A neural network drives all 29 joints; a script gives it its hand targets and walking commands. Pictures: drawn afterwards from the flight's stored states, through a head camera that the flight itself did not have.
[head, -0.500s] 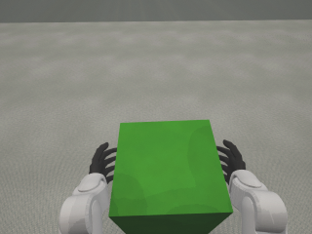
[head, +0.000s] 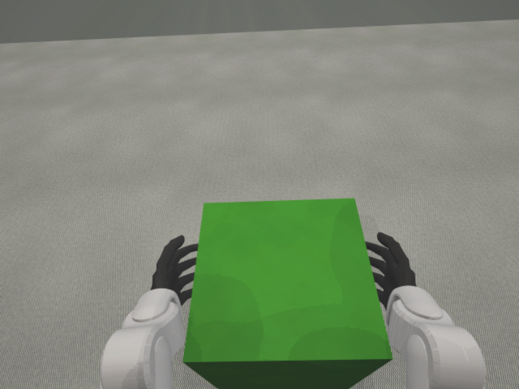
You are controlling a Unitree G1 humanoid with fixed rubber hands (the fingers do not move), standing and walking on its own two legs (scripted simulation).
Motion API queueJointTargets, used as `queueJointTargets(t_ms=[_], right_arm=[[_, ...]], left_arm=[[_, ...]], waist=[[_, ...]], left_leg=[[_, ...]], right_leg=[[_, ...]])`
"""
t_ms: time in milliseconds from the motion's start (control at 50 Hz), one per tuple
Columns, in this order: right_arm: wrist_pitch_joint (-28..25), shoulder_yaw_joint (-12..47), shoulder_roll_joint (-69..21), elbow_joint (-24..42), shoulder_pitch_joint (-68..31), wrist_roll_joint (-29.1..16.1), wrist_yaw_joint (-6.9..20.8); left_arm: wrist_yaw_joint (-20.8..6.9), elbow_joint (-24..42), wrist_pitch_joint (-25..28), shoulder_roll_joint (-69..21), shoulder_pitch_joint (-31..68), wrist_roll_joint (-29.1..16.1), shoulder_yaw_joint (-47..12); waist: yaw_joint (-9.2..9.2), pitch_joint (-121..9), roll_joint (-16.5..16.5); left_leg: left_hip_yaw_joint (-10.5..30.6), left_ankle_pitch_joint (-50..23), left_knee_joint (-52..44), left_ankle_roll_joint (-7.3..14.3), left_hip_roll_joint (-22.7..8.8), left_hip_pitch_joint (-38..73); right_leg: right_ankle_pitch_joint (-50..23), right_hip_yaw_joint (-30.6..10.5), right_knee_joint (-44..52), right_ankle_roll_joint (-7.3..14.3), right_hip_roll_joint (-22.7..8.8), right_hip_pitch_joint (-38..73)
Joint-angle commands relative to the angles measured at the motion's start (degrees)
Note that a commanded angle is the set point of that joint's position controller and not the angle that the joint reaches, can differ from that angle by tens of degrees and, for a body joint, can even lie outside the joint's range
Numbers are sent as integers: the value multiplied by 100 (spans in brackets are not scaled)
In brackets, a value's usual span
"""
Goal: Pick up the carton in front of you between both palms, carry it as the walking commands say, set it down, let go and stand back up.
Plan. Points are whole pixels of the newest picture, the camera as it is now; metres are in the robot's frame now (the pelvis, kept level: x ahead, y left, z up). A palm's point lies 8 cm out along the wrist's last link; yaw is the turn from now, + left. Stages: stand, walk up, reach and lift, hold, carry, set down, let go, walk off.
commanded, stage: carry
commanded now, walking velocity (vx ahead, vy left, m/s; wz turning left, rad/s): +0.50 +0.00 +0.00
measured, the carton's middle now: (281, 302) +0.25 +0.00 +0.03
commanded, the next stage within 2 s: none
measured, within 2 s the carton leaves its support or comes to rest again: neither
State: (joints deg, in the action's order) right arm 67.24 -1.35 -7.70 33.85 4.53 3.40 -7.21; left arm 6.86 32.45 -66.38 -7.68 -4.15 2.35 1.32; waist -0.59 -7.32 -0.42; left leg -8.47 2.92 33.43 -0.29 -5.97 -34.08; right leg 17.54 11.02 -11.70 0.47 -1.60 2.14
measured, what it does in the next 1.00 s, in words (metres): walks ahead: left foot, then right foot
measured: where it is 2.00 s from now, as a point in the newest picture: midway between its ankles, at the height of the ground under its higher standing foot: (272, 228)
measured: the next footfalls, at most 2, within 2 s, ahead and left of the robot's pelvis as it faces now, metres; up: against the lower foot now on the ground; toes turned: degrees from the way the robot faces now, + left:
left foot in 0.08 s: +0.25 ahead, +0.12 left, +0.00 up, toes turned +11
right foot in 0.60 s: +0.59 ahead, -0.10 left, +0.00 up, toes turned -11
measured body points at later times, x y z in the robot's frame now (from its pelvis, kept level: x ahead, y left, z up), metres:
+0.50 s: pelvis +0.33 +0.02 +0.00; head +0.32 +0.03 +0.45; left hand +0.58 +0.17 +0.10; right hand +0.57 -0.13 +0.10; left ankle +0.21 +0.11 -0.74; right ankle +0.47 -0.12 -0.71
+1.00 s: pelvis +0.67 -0.01 +0.00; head +0.67 -0.02 +0.45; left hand +0.91 +0.14 +0.10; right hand +0.91 -0.17 +0.09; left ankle +0.81 +0.13 -0.70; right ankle +0.55 -0.10 -0.74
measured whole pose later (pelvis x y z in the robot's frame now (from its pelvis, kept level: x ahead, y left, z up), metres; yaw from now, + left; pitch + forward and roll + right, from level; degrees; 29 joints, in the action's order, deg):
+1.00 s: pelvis +0.67 -0.01 +0.00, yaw +0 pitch +4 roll +1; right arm 67.5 -1.0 -7.6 35.1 3.9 3.4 -7.5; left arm 6.8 34.0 -66.3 -7.7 -4.1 2.3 1.6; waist -0.2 -5.8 -0.5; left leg -8.4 3.4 34.8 -0.6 -6.0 -34.3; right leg 16.6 11.2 -11.0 0.8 -1.8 1.7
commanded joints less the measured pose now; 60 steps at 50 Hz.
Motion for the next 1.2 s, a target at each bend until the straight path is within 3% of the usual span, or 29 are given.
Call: queueJointTargets(t_ms=[0,40,60,80,100,120,160,180,220,300,400,500,540,560,580,600,620,640,680,720,780,880,1000,1060,1080,1100,1120,1140,1180], right_arm=[[77,3544,-3869,427,-2131,-1520,464],[153,3440,-3714,397,-2098,-1547,428],[178,3369,-3641,327,-2005,-1544,415],[207,3301,-3573,322,-1923,-1514,406],[192,3261,-3518,271,-2062,-1536,417],[189,3287,-3774,235,-1981,-1656,449],[113,3456,-4319,427,-2295,-1767,579],[63,3542,-4557,474,-2459,-1791,644],[-18,3650,-4776,470,-2591,-1825,744],[-75,3651,-4573,405,-2370,-1809,824],[33,3463,-4043,394,-2182,-1709,707],[186,3321,-3741,318,-2149,-1560,551],[222,3348,-3738,346,-2241,-1558,521],[237,3375,-3751,357,-2253,-1566,511],[245,3399,-3744,384,-2283,-1560,501],[267,3491,-3805,493,-2282,-1574,497],[255,3540,-3879,580,-2365,-1634,539],[204,3664,-4210,493,-2442,-1683,588],[71,3768,-4779,407,-2555,-1699,707],[-85,3827,-5084,286,-2496,-1618,757],[-234,3835,-5092,174,-2205,-1439,738],[-204,3824,-4729,358,-2136,-1440,642],[100,3638,-3994,514,-2178,-1554,500],[202,3474,-3786,444,-2107,-1581,456],[221,3391,-3717,381,-2016,-1565,450],[227,3314,-3599,367,-2047,-1535,453],[211,3313,-3748,271,-2038,-1620,472],[201,3366,-3976,374,-2113,-1701,526],[95,3536,-4561,489,-2370,-1790,656]], left_arm=[[-520,499,-134,-3744,1972,-1428,-3342],[-450,555,-225,-3609,2032,-1436,-3327],[-422,601,-269,-3554,2053,-1437,-3334],[-396,612,-306,-3475,2101,-1423,-3327],[-388,758,-348,-3526,2110,-1467,-3399],[-420,767,-355,-3608,2243,-1534,-3452],[-541,654,-276,-4259,2409,-1584,-3590],[-596,578,-218,-4533,2486,-1594,-3628],[-648,477,-113,-4799,2474,-1528,-3689],[-589,431,-15,-4749,2279,-1348,-3688],[-466,520,-153,-4294,2224,-1363,-3613],[-426,532,-331,-3896,2276,-1423,-3478],[-435,475,-358,-3849,2220,-1433,-3397],[-445,409,-356,-3864,2157,-1427,-3352],[-457,332,-348,-3866,2043,-1400,-3277],[-474,271,-318,-3821,2101,-1372,-3224],[-510,216,-278,-4045,1998,-1495,-3284],[-581,378,-238,-4275,2120,-1573,-3353],[-715,449,-88,-4822,2371,-1652,-3530],[-802,441,41,-5054,2462,-1668,-3645],[-886,410,144,-4971,2238,-1643,-3702],[-840,581,128,-4469,2079,-1624,-3634],[-579,592,-140,-3795,1956,-1445,-3356],[-481,675,-273,-3631,2068,-1461,-3354],[-456,699,-311,-3585,2109,-1459,-3369],[-438,764,-352,-3582,2168,-1475,-3411],[-457,827,-379,-3611,2176,-1523,-3460],[-494,781,-353,-3882,2296,-1593,-3569],[-621,691,-257,-4496,2470,-1631,-3656]], waist=[[-40,107,946],[51,-254,927],[152,-671,618],[261,-1048,14],[239,-1649,-1606],[217,-1396,-1655],[192,-1322,-606],[162,-1160,-207],[120,-1160,-457],[126,-795,-731],[167,-276,-719],[167,168,-865],[81,-105,-906],[-21,-438,-690],[-105,-883,-264],[-151,-1446,1190],[-99,-1503,2057],[-64,-1408,1491],[-33,-1266,460],[6,-1229,529],[3,-1036,747],[-7,-425,774],[-29,159,943],[119,-387,849],[220,-814,466],[253,-1303,-718],[246,-1558,-1969],[200,-1357,-1441],[184,-1165,-404]], left_leg=[[-293,-177,-456,125,199,189],[-650,28,-719,215,528,1334],[-832,327,-821,212,733,2506],[382,1066,-1035,284,-124,3665],[3292,2067,-1726,1181,-1810,5026],[3949,937,-2239,1316,-1896,4806],[2551,-375,-1858,1108,-1624,4222],[2001,-450,-1932,930,-1478,3731],[1353,124,-2237,674,-1218,3307],[786,311,-2629,723,-1018,3400],[342,-451,-2607,757,-830,3700],[74,-1268,-2349,621,-858,3893],[-199,-2401,-1545,469,-791,3855],[-534,-2676,-584,317,-563,3573],[-532,-1857,611,178,-344,2768],[-378,-303,2566,-141,254,1005],[229,2300,3744,-163,807,-22],[775,2336,4354,45,379,-292],[885,1759,3990,223,-76,-201],[768,1254,3256,167,-159,126],[489,921,2434,40,-118,-10],[87,242,852,-108,-40,-404],[-285,-225,-432,94,190,101],[-776,92,-831,218,650,1852],[-602,516,-793,214,572,3131],[1753,1549,-1195,732,-971,4395],[3921,1322,-2139,1355,-1904,5025],[3527,325,-2094,1377,-1909,4799],[2180,-1166,-1823,1083,-1574,4021]], right_leg=[[-2902,-374,67,509,-1245,197],[-4092,16,-984,329,-1117,141],[-4052,294,-2093,177,-857,-246],[-2628,197,-3420,5,-702,-1230],[-670,-64,-5371,-258,37,-3098],[886,-779,-6171,-129,185,-3809],[538,-1158,-6419,75,-391,-3857],[198,-1181,-5979,100,-581,-3718],[-240,-985,-5317,61,-606,-3392],[-774,-635,-4121,-124,-584,-3729],[-1346,-240,-2651,-180,-469,-3942],[-1579,-7,-1779,49,-306,-3536],[-1391,241,-1610,150,-62,-2590],[-1179,524,-1373,159,244,-1574],[-811,98,-1397,146,-25,-284],[193,-2653,-834,867,-1761,1105],[-566,-4213,16,1267,-2325,1334],[-1377,-3545,-187,1219,-2304,1149],[-2215,-2399,-357,877,-1942,371],[-1695,-1733,-59,594,-1685,-76],[-1452,-1233,241,654,-1532,-118],[-1883,-715,397,690,-1305,110],[-2811,-344,241,540,-1253,257],[-4259,242,-1378,250,-1026,121],[-3684,301,-2531,124,-794,-553],[-2150,155,-4270,-150,-388,-2082],[697,-338,-5739,-215,323,-3435],[917,-1019,-6474,-52,0,-3814],[421,-1143,-6211,96,-470,-3745]])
